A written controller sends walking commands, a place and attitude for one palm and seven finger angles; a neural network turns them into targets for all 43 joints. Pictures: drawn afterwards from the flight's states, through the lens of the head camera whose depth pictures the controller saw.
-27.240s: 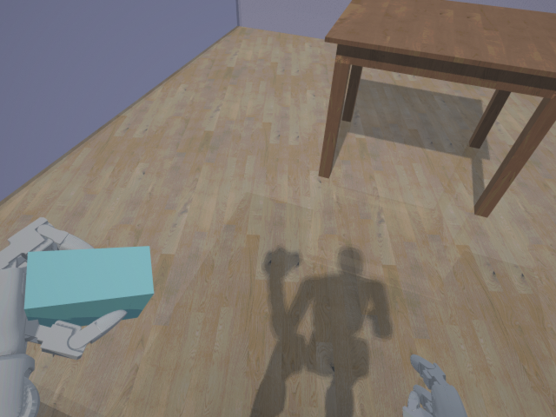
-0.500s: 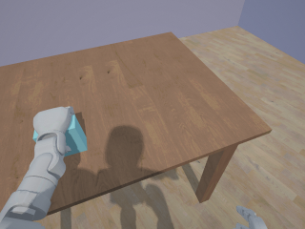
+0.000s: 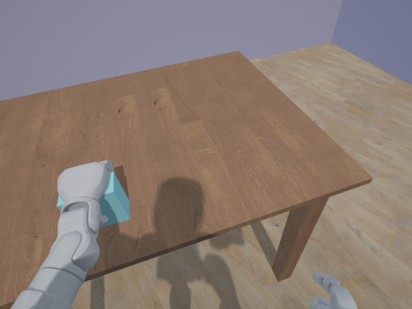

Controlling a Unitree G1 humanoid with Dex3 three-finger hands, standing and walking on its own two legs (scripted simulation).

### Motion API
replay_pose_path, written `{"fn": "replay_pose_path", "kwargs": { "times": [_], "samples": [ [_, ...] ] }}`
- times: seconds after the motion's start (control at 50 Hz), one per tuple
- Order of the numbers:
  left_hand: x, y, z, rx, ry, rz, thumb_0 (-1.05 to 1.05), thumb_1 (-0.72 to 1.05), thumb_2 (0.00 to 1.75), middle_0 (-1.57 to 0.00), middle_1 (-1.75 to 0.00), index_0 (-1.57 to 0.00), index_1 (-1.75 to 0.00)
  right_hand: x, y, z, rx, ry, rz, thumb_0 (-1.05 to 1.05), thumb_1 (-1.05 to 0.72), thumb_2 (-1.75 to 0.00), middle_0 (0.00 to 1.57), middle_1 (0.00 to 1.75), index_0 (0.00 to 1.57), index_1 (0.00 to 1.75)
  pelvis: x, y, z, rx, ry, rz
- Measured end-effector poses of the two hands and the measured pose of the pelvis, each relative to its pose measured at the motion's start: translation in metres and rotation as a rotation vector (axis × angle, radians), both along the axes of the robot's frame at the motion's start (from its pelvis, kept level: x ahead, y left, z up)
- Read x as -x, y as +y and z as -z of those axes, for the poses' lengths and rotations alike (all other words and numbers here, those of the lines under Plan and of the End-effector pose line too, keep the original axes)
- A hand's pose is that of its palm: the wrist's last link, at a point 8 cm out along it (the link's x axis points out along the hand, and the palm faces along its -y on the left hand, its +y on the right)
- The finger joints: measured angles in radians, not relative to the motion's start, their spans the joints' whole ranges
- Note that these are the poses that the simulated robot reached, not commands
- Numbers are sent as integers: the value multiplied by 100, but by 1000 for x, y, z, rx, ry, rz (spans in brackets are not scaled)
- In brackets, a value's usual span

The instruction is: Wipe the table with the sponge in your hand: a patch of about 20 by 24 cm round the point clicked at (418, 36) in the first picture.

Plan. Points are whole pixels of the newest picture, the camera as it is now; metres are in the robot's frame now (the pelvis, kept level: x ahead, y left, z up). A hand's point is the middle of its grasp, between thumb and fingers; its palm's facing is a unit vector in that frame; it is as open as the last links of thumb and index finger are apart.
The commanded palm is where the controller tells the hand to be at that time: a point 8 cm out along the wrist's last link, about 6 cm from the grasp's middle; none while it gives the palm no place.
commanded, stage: wipe back along the middle lane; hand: left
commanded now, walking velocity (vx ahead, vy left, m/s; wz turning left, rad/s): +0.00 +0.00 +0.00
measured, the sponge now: (100, 207) +0.31 +0.27 +0.03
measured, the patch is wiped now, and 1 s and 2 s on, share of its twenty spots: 0.60 0.65 0.65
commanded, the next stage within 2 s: slide across to the third lane in 0.44 s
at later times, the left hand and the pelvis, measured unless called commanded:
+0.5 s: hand (100, 219) +0.26 +0.24 +0.07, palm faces +0.04 -0.06 -1.00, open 9.7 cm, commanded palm +0.22 +0.22 +0.10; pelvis -0.01 -0.01 +0.00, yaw -1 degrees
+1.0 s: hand (120, 219) +0.26 +0.19 +0.07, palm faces +0.03 -0.06 -1.00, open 9.7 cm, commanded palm +0.24 +0.17 +0.12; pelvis -0.02 -0.02 +0.00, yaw +0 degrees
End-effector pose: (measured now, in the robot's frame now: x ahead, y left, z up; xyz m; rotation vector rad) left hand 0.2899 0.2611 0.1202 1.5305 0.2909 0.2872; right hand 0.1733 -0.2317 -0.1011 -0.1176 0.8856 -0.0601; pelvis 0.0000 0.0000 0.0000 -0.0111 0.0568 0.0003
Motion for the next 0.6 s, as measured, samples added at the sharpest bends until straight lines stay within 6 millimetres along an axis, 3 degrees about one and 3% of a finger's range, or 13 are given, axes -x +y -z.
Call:
{"fn": "replay_pose_path", "kwargs": {
  "times": [0.6],
  "samples": [
    [60, -33, 0, 37, -37, -8, 2, -46, 107, -74, -141, -75, -142, -31, -1, -21, -34, -157, -54, 1, -91, -89, 20, 30, 20, 30, 7, -17, 1, -13, -49, 10]
  ]
}}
